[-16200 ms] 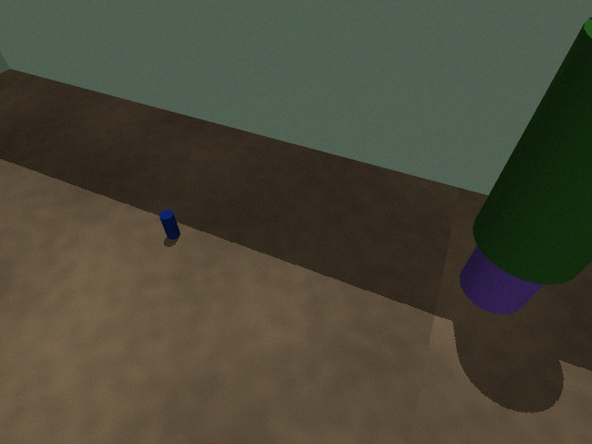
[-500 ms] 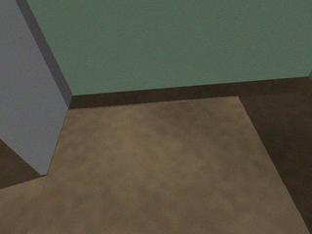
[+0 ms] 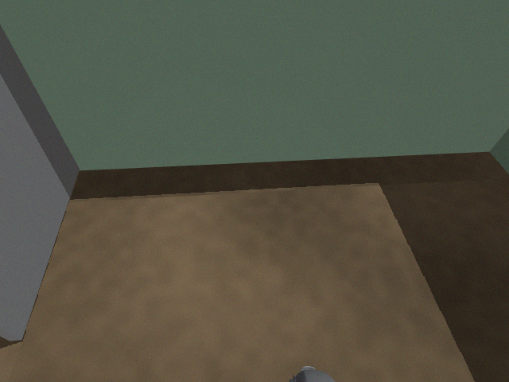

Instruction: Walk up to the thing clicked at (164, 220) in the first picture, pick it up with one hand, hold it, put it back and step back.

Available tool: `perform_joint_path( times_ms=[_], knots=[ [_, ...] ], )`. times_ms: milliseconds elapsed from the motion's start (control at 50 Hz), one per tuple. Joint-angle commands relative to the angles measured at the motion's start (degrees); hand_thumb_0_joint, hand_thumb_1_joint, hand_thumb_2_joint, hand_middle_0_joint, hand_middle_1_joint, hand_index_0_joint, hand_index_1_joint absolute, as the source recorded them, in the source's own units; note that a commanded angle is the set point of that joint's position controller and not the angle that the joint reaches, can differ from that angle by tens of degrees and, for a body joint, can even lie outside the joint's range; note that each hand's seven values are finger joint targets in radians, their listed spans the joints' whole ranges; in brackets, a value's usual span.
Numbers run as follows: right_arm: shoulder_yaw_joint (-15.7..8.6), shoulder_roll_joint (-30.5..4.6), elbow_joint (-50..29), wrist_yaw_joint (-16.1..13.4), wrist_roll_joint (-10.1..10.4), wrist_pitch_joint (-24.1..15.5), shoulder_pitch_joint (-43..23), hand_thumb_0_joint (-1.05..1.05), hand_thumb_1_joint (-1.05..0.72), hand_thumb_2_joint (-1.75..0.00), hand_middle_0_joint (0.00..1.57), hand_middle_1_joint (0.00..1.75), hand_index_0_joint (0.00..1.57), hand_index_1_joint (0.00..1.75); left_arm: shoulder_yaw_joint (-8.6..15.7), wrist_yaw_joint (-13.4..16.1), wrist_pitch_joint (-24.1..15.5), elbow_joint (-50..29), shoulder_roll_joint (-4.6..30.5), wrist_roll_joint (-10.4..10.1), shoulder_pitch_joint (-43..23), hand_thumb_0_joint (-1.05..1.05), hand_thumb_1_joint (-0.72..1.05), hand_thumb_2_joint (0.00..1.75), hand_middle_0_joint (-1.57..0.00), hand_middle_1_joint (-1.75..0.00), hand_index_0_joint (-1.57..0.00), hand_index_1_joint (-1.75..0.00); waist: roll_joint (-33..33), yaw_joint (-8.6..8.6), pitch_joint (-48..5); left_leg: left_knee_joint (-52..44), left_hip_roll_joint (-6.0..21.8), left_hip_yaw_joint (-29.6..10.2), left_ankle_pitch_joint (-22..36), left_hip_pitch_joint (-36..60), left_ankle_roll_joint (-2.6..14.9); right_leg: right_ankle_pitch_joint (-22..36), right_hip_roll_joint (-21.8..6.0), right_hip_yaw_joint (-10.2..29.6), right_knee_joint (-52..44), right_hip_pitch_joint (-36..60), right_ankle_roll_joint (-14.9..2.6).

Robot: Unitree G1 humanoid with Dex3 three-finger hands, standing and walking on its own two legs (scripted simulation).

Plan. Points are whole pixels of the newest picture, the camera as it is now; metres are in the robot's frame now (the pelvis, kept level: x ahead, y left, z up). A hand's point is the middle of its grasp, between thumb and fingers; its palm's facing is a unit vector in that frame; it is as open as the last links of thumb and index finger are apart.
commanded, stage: walk up
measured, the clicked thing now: out of the picture -0.69 -0.81 -0.70
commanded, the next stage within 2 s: none
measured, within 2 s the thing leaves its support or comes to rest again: neither
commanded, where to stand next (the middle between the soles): +0.55 -0.01 m, yaw +1 degrees
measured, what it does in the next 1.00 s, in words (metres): walks ahead, turning right: right foot, then left foot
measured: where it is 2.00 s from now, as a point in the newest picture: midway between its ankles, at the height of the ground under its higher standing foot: (227, 305)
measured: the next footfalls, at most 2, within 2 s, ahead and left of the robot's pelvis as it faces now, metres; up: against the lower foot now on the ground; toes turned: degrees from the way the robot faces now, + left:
right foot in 0.12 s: +0.20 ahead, -0.15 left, +0.00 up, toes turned -4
left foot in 0.50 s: +0.35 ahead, +0.12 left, +0.00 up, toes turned +0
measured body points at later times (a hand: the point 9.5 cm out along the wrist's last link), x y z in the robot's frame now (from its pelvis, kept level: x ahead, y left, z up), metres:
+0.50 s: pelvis +0.21 -0.01 -0.01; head +0.23 +0.00 +0.44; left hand +0.22 +0.32 -0.12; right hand +0.32 -0.33 -0.11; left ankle +0.31 +0.12 -0.73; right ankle +0.16 -0.15 -0.74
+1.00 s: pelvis +0.39 +0.00 -0.02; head +0.40 -0.06 +0.42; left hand +0.61 +0.28 -0.07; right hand +0.35 -0.35 -0.15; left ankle +0.43 +0.14 -0.67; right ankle +0.39 -0.14 -0.74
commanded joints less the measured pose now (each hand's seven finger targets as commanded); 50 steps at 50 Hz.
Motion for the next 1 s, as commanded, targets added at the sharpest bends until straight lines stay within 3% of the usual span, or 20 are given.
perform_joint_path(
  times_ms=[0,80,100,120,140,260,400,420,460,480,500,520,600,760,820,840,860,880,900,980],
  knots=[
    [-5.42,-16.94,-4.79,-0.83,0.55,-1.26,-1.89,0.00,-0.90,-0.90,0.20,0.30,0.20,0.30,3.54,-0.18,-2.18,-4.27,9.56,0.25,-1.50,0.00,0.90,0.90,-0.20,-0.30,-0.20,-0.30,11.42,0.13,-1.83,-11.25,12.69,-9.46,1.53,-4.36,10.48,6.84,0.48,-2.39,-8.39,6.40,-0.80],
    [-3.62,-12.80,-4.96,-0.99,0.37,-0.42,-0.55,0.00,-0.90,-0.90,0.20,0.30,0.20,0.30,5.61,0.86,-3.29,-1.41,12.29,0.39,8.00,0.00,0.90,0.90,-0.20,-0.30,-0.20,-0.30,-0.14,5.93,-7.41,11.35,7.44,-4.67,5.40,-12.47,6.07,2.26,3.79,-2.90,-15.03,28.59,-2.52],
    [-2.30,-8.62,-5.91,-1.00,0.59,-0.51,0.61,0.00,-0.90,-0.90,0.20,0.30,0.20,0.30,6.83,1.79,-3.96,-1.33,16.93,0.77,13.14,0.00,0.90,0.90,-0.20,-0.30,-0.20,-0.30,-13.51,8.01,-9.13,29.87,1.34,-0.17,-0.94,-19.88,3.14,-8.99,-7.75,14.67,-24.24,32.48,-5.65],
    [-2.61,-10.64,-6.23,-1.34,0.86,-0.12,-0.47,0.00,-0.90,-0.90,0.20,0.30,0.20,0.30,6.96,2.02,-4.13,-2.46,20.83,0.15,12.44,0.00,0.90,0.90,-0.20,-0.30,-0.20,-0.30,-14.34,7.55,-7.00,37.07,-3.90,-3.15,-14.57,-30.29,1.30,-12.34,-18.91,37.28,-33.82,33.41,-12.86],
    [-3.57,-14.06,-5.00,-1.92,0.04,0.41,-2.68,0.00,-0.90,-0.90,0.20,0.30,0.20,0.30,6.45,2.12,-3.92,-3.71,20.04,-0.53,8.68,0.00,0.90,0.90,-0.20,-0.30,-0.20,-0.30,-6.00,6.31,-3.06,40.69,0.90,-9.01,-14.62,-29.93,1.12,-12.60,-20.82,37.74,-32.90,26.40,-16.35],
    [-3.71,-12.15,-0.55,-0.09,0.41,0.79,1.86,0.00,-0.90,-0.90,0.20,0.30,0.20,0.30,4.38,2.61,-4.00,-5.75,14.07,-0.51,1.80,0.00,0.90,0.90,-0.20,-0.30,-0.20,-0.30,-6.54,1.67,-2.21,24.15,3.60,-7.11,-3.66,-20.51,-0.48,7.87,-8.82,8.54,-29.49,16.97,-13.05],
    [-4.17,-10.73,-2.24,0.81,-0.14,0.11,-4.88,0.00,-0.90,-0.90,0.20,0.30,0.20,0.30,4.20,1.99,-3.84,-7.45,14.75,-0.35,2.01,0.00,0.90,0.90,-0.20,-0.30,-0.20,-0.30,-3.41,2.72,-2.10,7.00,1.71,-2.84,5.32,-11.06,-0.52,1.40,-9.21,4.69,-27.66,13.44,-11.76],
    [-5.50,-12.29,-5.71,1.67,-0.87,-0.08,-10.61,0.00,-0.90,-0.90,0.20,0.30,0.20,0.30,3.23,1.85,-2.03,-8.54,13.19,-0.28,4.87,0.00,0.90,0.90,-0.20,-0.30,-0.20,-0.30,5.61,0.69,-0.60,5.94,-2.65,-3.78,-0.50,-3.71,-1.31,4.23,-7.82,18.89,-26.56,5.09,-12.36],
    [-6.33,-13.13,-3.66,0.82,-0.95,-0.32,-0.37,0.00,-0.90,-0.90,0.20,0.30,0.20,0.30,2.85,2.24,-1.80,-10.23,12.52,-0.29,-0.79,0.00,0.90,0.90,-0.20,-0.30,-0.20,-0.30,6.39,-5.49,-5.24,0.03,-1.32,-6.18,-0.25,13.59,0.59,7.62,-4.11,11.62,-13.62,-3.95,-8.41],
    [-7.51,-16.95,-2.82,0.03,-1.45,-0.28,7.08,0.00,-0.90,-0.90,0.20,0.30,0.20,0.30,2.21,2.59,-2.01,-11.57,10.14,-0.26,-2.77,0.00,0.90,0.90,-0.20,-0.30,-0.20,-0.30,11.39,-9.46,-10.19,-4.97,8.51,-18.56,-8.62,22.34,3.83,4.03,1.23,7.14,-0.55,-10.59,-4.98],
    [-8.46,-21.23,-4.54,-0.67,-0.97,0.03,6.32,0.00,-0.90,-0.90,0.20,0.30,0.20,0.30,2.01,3.51,-1.63,-10.98,7.77,0.18,-0.65,0.00,0.90,0.90,-0.20,-0.30,-0.20,-0.30,19.17,-8.30,-9.24,-14.52,25.59,-36.07,-20.11,19.60,8.35,-15.20,6.49,-0.83,13.42,-17.01,-2.09],
    [-8.70,-21.70,-6.24,-0.66,0.30,0.43,-0.04,0.00,-0.90,-0.90,0.20,0.30,0.20,0.30,2.61,4.28,-1.07,-9.37,12.80,0.78,2.02,0.00,0.90,0.90,-0.20,-0.30,-0.20,-0.30,12.36,-5.45,-6.27,-16.41,29.63,-37.42,-24.84,11.42,12.15,-14.28,0.43,3.04,17.77,-15.56,-2.18],
    [-6.63,-15.55,-8.84,-0.27,-0.02,0.85,-7.34,0.00,-0.90,-0.90,0.20,0.30,0.20,0.30,3.65,2.51,-0.88,-5.22,12.70,-0.62,6.55,0.00,0.90,0.90,-0.20,-0.30,-0.20,-0.30,14.07,-1.84,-1.84,-15.10,17.69,-11.94,-10.03,5.02,9.67,-4.32,-3.73,0.91,10.95,-9.29,0.19],
    [-6.84,-14.97,-13.30,1.45,-0.52,3.10,-8.61,0.00,-0.90,-0.90,0.20,0.30,0.20,0.30,4.09,2.48,-0.31,-8.06,9.97,-0.63,4.76,0.00,0.90,0.90,-0.20,-0.30,-0.20,-0.30,12.17,-1.02,-2.53,-5.65,15.36,3.45,9.62,0.75,7.38,3.50,0.43,-9.02,-3.94,3.75,-0.34],
    [-6.47,-14.00,-15.44,1.71,-0.41,4.09,-12.77,0.00,-0.90,-0.90,0.20,0.30,0.20,0.30,6.31,4.58,-1.03,-5.23,13.57,-0.39,20.31,0.00,0.90,0.90,-0.20,-0.30,-0.20,-0.30,2.44,8.96,-9.72,21.76,9.80,6.92,18.98,-12.50,4.20,4.10,3.43,-5.79,-9.61,28.01,-3.17],
    [-5.34,-11.02,-16.36,1.80,-0.16,3.94,-12.64,0.00,-0.90,-0.90,0.20,0.30,0.20,0.30,7.82,5.92,-1.61,-5.34,18.14,0.11,26.43,0.00,0.90,0.90,-0.20,-0.30,-0.20,-0.30,-7.54,12.86,-9.89,36.59,4.07,4.56,6.39,-23.93,1.00,-1.23,-1.99,8.47,-17.41,36.21,-6.43],
    [-4.37,-8.80,-17.71,1.83,0.22,3.98,-13.30,0.00,-0.90,-0.90,0.20,0.30,0.20,0.30,8.23,7.12,-1.84,-7.60,21.63,0.48,24.83,0.00,0.90,0.90,-0.20,-0.30,-0.20,-0.30,-14.70,10.81,-6.17,45.16,-2.54,-0.05,-19.25,-36.63,-1.22,1.08,-11.96,30.78,-24.64,36.83,-11.13],
    [-5.32,-12.73,-17.85,1.76,0.00,4.77,-12.75,0.00,-0.90,-0.90,0.20,0.30,0.20,0.30,7.70,7.37,-1.85,-10.04,22.61,-0.39,20.04,0.00,0.90,0.90,-0.20,-0.30,-0.20,-0.30,-5.88,7.91,-8.98,48.10,-0.09,-12.69,-19.63,-36.24,-1.70,-7.52,-18.65,48.30,-29.69,30.41,-16.90],
    [-5.79,-14.51,-16.10,1.53,0.35,5.44,-10.96,0.00,-0.90,-0.90,0.20,0.30,0.20,0.30,7.62,7.86,-2.06,-11.51,22.10,-1.18,14.32,0.00,0.90,0.90,-0.20,-0.30,-0.20,-0.30,-2.02,4.60,-7.99,48.84,3.09,-15.64,-17.43,-36.00,-1.89,-15.27,-17.42,43.57,-29.50,29.55,-16.64],
    [-5.44,-15.46,-11.01,1.79,-0.65,5.58,-4.48,0.00,-0.90,-0.90,0.20,0.30,0.20,0.30,6.10,8.93,-3.43,-13.63,19.24,-1.05,6.76,0.00,0.90,0.90,-0.20,-0.30,-0.20,-0.30,-2.01,-1.06,-3.70,37.85,5.36,-12.62,-7.56,-28.64,-2.95,-4.74,-7.20,23.52,-24.35,15.14,-11.03]
  ],
)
